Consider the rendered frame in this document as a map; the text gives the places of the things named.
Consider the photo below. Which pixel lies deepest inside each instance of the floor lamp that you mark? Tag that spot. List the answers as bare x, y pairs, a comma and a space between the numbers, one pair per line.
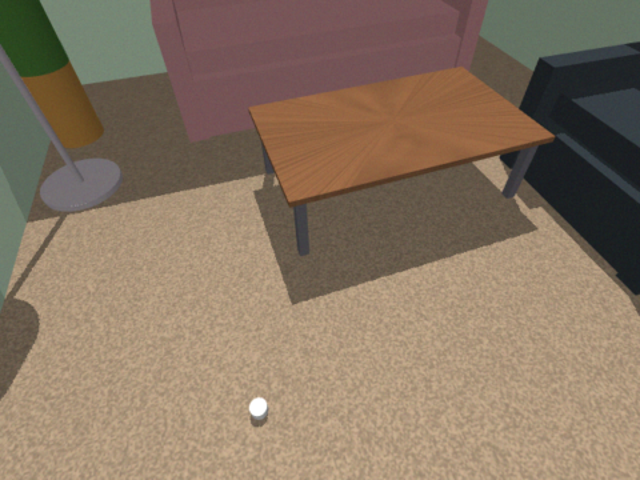
78, 185

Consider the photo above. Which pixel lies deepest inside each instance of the coffee table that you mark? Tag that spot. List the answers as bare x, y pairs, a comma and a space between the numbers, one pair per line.
329, 144

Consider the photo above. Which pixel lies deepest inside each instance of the tin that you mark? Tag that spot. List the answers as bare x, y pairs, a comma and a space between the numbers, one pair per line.
258, 408

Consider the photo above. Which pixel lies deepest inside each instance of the sofa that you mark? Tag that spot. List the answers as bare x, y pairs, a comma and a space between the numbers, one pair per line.
223, 56

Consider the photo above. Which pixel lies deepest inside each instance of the potted plant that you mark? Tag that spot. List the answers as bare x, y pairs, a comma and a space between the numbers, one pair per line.
32, 45

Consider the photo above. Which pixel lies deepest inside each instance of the armchair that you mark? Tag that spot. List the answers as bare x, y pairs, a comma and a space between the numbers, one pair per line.
590, 173

